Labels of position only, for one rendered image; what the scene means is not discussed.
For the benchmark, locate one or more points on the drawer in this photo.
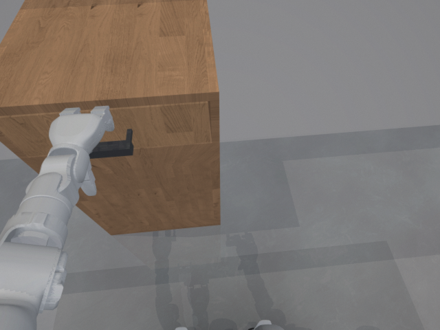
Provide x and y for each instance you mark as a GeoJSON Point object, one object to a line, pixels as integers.
{"type": "Point", "coordinates": [152, 125]}

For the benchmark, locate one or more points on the left robot hand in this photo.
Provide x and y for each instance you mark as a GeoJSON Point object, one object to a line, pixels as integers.
{"type": "Point", "coordinates": [84, 130]}

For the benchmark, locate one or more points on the robot left forearm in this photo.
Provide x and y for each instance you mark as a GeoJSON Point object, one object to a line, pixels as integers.
{"type": "Point", "coordinates": [44, 212]}

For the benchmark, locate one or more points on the right robot shin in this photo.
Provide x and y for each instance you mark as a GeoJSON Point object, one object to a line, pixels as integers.
{"type": "Point", "coordinates": [263, 322]}

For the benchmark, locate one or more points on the cabinet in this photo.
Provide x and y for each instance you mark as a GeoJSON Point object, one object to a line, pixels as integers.
{"type": "Point", "coordinates": [60, 54]}

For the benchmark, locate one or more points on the left robot upper arm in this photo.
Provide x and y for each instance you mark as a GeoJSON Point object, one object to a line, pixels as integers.
{"type": "Point", "coordinates": [31, 280]}

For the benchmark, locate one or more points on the handle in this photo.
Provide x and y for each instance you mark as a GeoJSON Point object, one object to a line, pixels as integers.
{"type": "Point", "coordinates": [114, 148]}

